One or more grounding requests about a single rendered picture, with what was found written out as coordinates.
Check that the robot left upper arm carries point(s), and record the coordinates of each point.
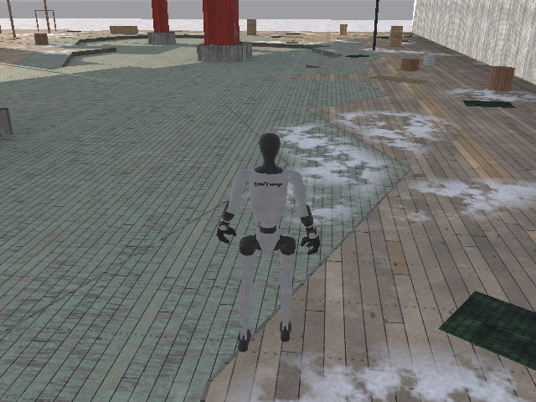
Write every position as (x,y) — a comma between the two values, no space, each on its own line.
(242,176)

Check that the right robot shin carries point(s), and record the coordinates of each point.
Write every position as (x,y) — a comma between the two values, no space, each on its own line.
(286,300)

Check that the robot left hand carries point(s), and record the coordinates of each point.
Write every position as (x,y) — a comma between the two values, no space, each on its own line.
(229,231)

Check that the robot right hand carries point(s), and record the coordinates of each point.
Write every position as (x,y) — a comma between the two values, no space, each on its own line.
(313,242)

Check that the robot left forearm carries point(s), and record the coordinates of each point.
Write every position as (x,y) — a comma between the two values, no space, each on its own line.
(225,219)

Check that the robot right upper arm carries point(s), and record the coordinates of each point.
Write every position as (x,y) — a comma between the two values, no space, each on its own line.
(299,192)

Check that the robot right forearm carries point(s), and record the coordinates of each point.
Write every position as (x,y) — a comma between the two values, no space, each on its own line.
(309,225)

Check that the robot left foot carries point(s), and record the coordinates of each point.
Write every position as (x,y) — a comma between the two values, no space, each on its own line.
(243,344)

